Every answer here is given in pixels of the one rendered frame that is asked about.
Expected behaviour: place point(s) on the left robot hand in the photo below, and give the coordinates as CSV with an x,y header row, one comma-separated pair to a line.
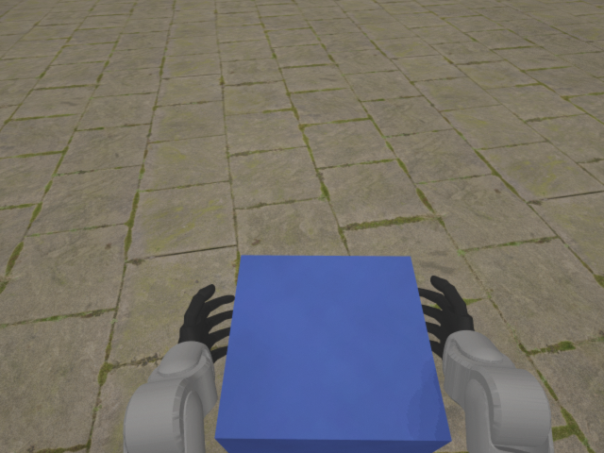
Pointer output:
x,y
197,326

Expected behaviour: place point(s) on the right robot forearm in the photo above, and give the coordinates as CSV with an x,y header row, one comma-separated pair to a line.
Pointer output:
x,y
506,409

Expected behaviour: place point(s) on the left robot forearm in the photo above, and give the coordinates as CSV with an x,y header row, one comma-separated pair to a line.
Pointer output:
x,y
166,414

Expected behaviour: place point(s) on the right robot hand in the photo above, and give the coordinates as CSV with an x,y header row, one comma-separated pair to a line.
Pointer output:
x,y
453,317

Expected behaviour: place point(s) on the carton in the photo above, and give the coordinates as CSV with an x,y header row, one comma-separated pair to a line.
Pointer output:
x,y
329,354

